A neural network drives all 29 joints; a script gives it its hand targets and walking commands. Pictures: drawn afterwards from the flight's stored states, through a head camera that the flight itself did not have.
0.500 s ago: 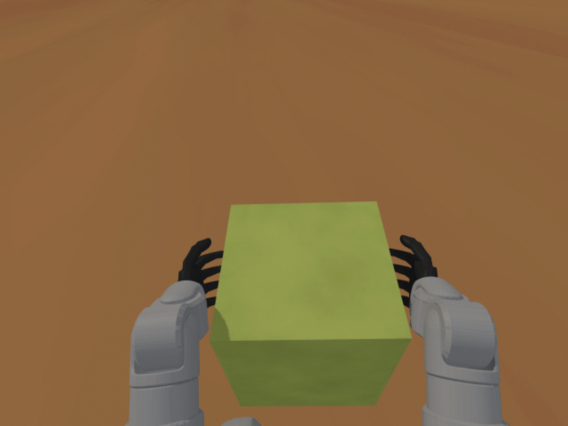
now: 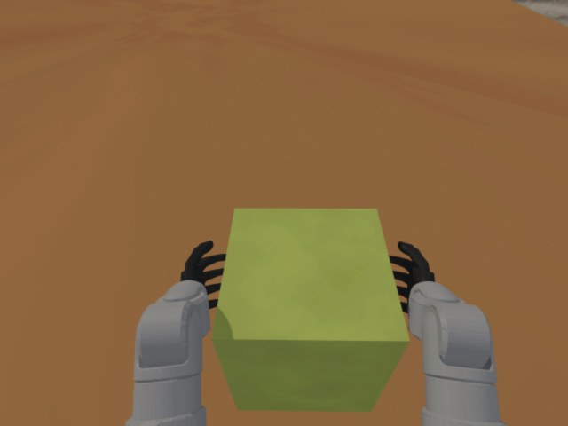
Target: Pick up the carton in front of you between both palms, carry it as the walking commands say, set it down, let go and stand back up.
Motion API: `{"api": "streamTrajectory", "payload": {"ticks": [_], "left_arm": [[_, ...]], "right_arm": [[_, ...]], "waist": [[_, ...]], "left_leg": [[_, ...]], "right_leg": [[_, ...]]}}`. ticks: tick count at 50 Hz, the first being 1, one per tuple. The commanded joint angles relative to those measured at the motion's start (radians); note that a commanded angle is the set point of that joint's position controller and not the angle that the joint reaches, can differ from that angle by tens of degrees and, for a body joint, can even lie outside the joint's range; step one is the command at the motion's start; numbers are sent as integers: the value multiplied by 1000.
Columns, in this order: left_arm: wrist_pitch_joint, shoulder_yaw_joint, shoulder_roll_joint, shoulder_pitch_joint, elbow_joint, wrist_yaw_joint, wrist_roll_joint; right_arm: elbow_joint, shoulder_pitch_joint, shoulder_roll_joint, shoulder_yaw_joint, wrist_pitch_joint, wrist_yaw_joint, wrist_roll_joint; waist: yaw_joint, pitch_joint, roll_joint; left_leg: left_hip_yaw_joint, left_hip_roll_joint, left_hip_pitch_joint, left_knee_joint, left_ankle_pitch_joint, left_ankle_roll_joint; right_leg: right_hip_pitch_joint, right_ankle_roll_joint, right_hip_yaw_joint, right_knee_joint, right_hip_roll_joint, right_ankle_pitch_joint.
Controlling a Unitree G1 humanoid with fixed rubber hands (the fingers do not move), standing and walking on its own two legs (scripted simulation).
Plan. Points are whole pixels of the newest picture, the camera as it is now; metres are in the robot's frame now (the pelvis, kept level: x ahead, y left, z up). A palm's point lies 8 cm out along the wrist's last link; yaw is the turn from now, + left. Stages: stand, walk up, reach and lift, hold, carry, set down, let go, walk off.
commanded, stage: carry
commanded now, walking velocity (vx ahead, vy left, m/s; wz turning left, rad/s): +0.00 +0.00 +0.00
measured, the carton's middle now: (304, 312) +0.28 +0.00 +0.00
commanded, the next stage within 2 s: hold in 1.54 s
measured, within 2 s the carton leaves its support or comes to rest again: neither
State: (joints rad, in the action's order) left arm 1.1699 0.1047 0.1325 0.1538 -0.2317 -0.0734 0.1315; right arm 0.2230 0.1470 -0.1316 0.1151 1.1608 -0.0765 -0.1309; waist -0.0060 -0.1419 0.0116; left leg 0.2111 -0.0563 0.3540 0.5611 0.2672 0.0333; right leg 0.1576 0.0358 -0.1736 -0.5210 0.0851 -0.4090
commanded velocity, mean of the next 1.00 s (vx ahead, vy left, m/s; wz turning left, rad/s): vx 0.00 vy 0.00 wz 0.00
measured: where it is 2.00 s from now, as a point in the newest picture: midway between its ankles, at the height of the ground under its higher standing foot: outside the picture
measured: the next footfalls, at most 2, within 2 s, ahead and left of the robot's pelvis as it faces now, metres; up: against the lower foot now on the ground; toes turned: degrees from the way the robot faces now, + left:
none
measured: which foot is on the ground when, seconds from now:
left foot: down 0.00-1.00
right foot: down 0.00-1.00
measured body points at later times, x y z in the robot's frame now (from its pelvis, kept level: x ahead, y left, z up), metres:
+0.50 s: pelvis -0.04 -0.01 +0.00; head -0.07 -0.01 +0.45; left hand +0.25 +0.14 +0.03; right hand +0.25 -0.16 +0.03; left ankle +0.01 +0.10 -0.73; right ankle -0.10 -0.11 -0.73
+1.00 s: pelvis -0.06 -0.02 +0.00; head -0.08 -0.01 +0.45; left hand +0.24 +0.13 +0.03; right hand +0.24 -0.17 +0.03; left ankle +0.01 +0.10 -0.73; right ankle -0.10 -0.11 -0.73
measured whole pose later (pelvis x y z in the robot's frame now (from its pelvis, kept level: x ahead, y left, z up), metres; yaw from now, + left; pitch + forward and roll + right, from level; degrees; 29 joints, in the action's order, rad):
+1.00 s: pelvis -0.06 -0.02 +0.00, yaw +0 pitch +1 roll +0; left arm 0.74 0.17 0.14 0.21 0.18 -0.02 0.24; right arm -0.19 0.22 -0.14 0.18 0.74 -0.02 -0.24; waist 0.00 -0.10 0.00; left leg 0.20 -0.09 0.37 0.51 0.16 0.02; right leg 0.21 -0.02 -0.18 -0.54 0.05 -0.35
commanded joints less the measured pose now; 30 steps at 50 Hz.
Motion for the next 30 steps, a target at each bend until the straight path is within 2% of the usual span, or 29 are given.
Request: {"api": "streamTrajectory", "payload": {"ticks": [1, 5, 12, 18, 24, 27, 30], "left_arm": [[-51, -723, 938, 419, -33, 253, -369], [-101, -708, 915, 396, -16, 252, -340], [-199, -648, 846, 386, 52, 248, -274], [-311, -549, 804, 417, 177, 244, -192], [-444, -423, 823, 497, 362, 254, -105], [-505, -397, 870, 542, 429, 265, -85], [-535, -405, 912, 563, 449, 273, -84]], "right_arm": [[61, 465, -925, -741, -43, 264, 384], [36, 440, -901, -733, -94, 265, 357], [-44, 414, -830, -656, -195, 258, 278], [-170, 436, -784, -544, -307, 253, 188], [-348, 516, -803, -423, -439, 263, 105], [-410, 568, -849, -401, -501, 276, 89], [-429, 597, -891, -413, -533, 286, 92]], "waist": [[7, -281, 0], [7, -267, 8], [7, -207, -7], [8, -158, -9], [8, -141, -7], [7, -150, -7], [7, -171, -10]], "left_leg": [[-116, -122, -232, 28, -721, 11], [-110, -117, -209, 31, -623, 7], [-116, -118, -191, -12, -504, 3], [-126, -121, -175, -65, -362, -2], [-130, -123, -165, -98, -256, -6], [-132, -121, -166, -107, -229, -7], [-132, -121, -173, -108, -228, -8]], "right_leg": [[-42, 0, 48, -5, 81, 641], [-41, -10, 52, -3, 89, 638], [4, -21, 62, 32, 88, 481], [44, -32, 75, 79, 87, 315], [73, -45, 90, 113, 86, 209], [79, -52, 95, 118, 83, 183], [75, -56, 97, 114, 80, 181]]}}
